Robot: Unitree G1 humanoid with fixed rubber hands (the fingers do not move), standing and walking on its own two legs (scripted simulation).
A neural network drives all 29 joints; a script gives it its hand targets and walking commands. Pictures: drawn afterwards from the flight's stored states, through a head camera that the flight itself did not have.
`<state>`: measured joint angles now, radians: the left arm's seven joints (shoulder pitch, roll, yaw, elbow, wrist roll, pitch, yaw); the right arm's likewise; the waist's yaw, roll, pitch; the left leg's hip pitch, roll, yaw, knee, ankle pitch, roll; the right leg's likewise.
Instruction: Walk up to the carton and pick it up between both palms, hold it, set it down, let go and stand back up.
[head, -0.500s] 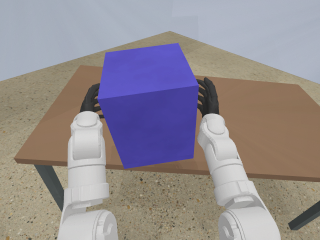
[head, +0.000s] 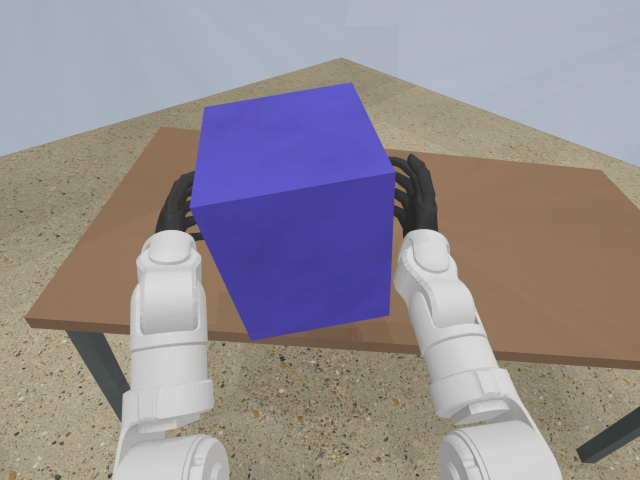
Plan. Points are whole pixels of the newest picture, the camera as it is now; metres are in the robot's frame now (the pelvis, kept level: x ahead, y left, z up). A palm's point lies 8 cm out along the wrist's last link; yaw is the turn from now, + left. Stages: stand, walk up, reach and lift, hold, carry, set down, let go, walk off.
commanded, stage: hold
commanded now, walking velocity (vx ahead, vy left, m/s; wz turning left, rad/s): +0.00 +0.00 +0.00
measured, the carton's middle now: (300, 215) +0.44 -0.01 +0.14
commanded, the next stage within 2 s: set down in 1.54 s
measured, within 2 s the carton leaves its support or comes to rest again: neither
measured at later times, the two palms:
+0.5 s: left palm (171, 236) +0.36 +0.15 +0.17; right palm (418, 223) +0.35 -0.14 +0.19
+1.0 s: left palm (173, 236) +0.36 +0.15 +0.17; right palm (417, 222) +0.36 -0.14 +0.19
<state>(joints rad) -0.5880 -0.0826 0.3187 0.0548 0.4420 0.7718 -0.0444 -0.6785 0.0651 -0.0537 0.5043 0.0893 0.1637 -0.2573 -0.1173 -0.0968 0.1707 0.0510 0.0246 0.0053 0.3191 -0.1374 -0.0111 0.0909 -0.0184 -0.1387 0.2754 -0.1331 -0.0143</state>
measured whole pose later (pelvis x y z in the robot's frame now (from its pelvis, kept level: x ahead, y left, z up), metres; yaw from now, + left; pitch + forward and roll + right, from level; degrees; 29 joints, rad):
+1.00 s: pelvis -0.01 +0.00 +0.00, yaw +0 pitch -13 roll +0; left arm -0.62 -0.08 0.35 0.11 0.45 0.76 -0.05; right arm -0.71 0.07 -0.09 0.55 0.05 0.15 -0.24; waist -0.11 -0.09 0.16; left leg 0.04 0.02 0.02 0.31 -0.12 -0.01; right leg 0.07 -0.02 -0.13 0.28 -0.12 -0.02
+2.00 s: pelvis +0.01 +0.01 +0.00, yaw -1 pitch -11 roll +0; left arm -0.56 -0.11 0.36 0.29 0.43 0.55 -0.02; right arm -0.65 0.12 -0.17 0.58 -0.09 -0.06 -0.18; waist -0.10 -0.06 0.14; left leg 0.04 0.02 0.04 0.29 -0.13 0.00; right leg 0.06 -0.03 -0.11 0.28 -0.14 0.00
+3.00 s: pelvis +0.03 +0.02 +0.00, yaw -3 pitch -5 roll +0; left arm -0.71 -0.03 0.41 0.85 0.36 0.22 0.05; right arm -0.76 0.13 -0.41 0.93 -0.22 -0.22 -0.17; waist -0.08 -0.05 0.05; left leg -0.04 0.02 0.08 0.29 -0.16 0.01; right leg -0.03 -0.03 -0.08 0.25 -0.13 0.01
